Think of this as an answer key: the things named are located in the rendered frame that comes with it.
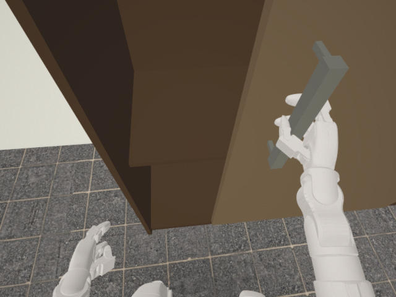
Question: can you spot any robot left forearm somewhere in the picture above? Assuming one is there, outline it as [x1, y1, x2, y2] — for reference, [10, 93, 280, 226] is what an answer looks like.
[53, 269, 91, 297]

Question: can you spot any left robot thigh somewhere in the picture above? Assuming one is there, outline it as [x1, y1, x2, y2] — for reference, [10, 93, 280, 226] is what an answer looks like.
[131, 282, 173, 297]

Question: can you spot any right robot hand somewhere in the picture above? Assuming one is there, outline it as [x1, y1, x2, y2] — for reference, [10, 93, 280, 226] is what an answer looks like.
[274, 93, 338, 171]

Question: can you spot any handle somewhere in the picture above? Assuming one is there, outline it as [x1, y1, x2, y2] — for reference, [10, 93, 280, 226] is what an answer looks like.
[267, 41, 349, 169]

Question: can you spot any robot right forearm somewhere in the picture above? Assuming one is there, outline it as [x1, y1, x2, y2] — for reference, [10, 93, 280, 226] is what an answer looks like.
[296, 166, 376, 297]

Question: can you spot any left robot hand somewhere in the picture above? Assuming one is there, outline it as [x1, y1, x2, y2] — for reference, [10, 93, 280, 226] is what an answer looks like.
[68, 221, 115, 280]

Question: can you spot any wardrobe door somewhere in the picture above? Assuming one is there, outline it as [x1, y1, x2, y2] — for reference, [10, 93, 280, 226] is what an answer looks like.
[211, 0, 396, 225]

